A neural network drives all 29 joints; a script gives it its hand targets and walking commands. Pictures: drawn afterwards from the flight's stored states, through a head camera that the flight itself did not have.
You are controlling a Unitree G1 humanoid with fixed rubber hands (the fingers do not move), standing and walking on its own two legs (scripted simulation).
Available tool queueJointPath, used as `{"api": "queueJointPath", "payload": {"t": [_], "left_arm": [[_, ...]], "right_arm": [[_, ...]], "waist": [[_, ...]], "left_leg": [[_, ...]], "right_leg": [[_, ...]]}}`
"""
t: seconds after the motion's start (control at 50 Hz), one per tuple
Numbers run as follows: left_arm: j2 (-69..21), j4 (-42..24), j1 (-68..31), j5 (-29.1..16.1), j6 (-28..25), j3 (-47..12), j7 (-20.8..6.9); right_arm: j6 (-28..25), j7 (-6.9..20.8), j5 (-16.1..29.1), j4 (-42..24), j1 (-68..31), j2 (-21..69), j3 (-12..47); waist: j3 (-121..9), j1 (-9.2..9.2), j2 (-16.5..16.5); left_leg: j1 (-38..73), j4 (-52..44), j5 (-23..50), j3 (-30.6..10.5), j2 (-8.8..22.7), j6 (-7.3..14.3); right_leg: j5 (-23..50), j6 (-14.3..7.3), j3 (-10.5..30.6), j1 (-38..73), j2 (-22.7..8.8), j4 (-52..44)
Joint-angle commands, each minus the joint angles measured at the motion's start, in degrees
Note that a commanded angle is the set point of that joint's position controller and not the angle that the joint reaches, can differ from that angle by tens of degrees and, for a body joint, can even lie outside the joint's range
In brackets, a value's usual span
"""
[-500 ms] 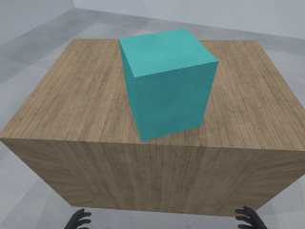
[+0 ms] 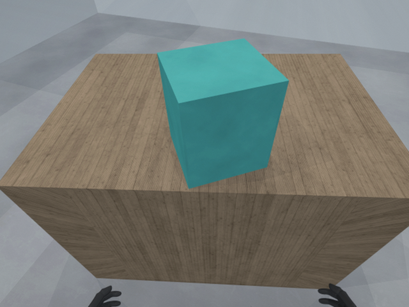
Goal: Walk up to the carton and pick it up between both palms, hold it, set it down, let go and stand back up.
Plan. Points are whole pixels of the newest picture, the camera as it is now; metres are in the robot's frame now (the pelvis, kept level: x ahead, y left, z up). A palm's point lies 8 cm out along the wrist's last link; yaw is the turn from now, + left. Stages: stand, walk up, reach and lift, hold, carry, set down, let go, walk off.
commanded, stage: stand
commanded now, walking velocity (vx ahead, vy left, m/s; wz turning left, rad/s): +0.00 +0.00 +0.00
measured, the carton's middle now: (216, 114) +0.52 +0.00 +0.10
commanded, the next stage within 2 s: walk up in 0.86 s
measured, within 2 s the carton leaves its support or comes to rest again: neither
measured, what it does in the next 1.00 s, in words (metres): stands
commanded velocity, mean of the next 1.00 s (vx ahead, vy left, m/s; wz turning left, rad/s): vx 0.00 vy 0.00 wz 0.00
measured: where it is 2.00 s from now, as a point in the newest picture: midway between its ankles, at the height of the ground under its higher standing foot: outside the picture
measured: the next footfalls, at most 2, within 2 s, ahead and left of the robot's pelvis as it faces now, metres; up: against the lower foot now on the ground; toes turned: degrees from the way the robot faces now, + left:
right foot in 1.52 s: +0.13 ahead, -0.06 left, +0.00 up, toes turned +3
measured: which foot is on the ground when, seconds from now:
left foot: down 0.00-1.00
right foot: down 0.00-1.00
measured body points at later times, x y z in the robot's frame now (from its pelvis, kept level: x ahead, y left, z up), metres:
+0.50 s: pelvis +0.00 +0.00 +0.00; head +0.00 +0.00 +0.45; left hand +0.12 +0.25 -0.10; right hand +0.12 -0.25 -0.10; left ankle +0.01 +0.11 -0.73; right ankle +0.02 -0.13 -0.73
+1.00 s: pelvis +0.00 +0.00 +0.00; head +0.00 +0.00 +0.45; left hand +0.13 +0.25 -0.10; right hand +0.11 -0.26 -0.10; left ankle +0.01 +0.12 -0.73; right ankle +0.02 -0.13 -0.73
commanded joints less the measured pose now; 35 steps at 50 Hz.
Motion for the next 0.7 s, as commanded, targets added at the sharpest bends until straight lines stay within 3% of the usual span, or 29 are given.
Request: {"api": "queueJointPath", "payload": {"t": [0.0,0.68], "left_arm": [[7.4,-5.8,-1.1,0.0,-1.3,2.2,0.2],[8.1,-4.3,-0.4,-0.1,-1.1,1.8,0.4]], "right_arm": [[-1.2,-0.2,0.0,-5.5,-1.3,-7.1,-2.2],[-1.0,-0.3,0.2,-3.8,0.2,-7.9,-1.8]], "waist": [[-1.5,-0.01,-0.1],[-1.3,-0.13,-0.3]], "left_leg": [[-1.0,-9.1,3.8,-6.3,4.8,1.5],[-0.7,-9.9,3.2,-5.8,5.2,1.6]], "right_leg": [[6.3,-2.5,4.9,-0.7,-3.8,-7.4],[6.7,-2.4,6.0,-1.1,-3.5,-8.0]]}}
